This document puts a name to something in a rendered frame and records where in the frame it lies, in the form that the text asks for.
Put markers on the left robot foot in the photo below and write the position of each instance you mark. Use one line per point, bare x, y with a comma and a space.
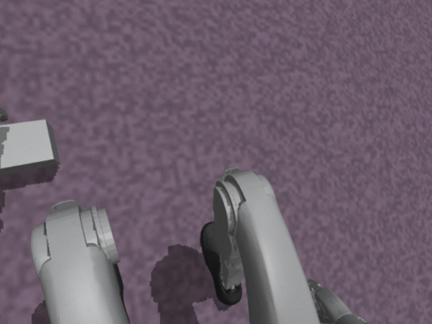
121, 286

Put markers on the carton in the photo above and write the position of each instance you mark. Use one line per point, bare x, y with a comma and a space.
27, 145

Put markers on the right robot foot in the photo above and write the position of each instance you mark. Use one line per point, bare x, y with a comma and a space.
212, 260

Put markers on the right robot hand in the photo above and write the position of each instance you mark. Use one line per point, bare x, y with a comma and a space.
329, 306

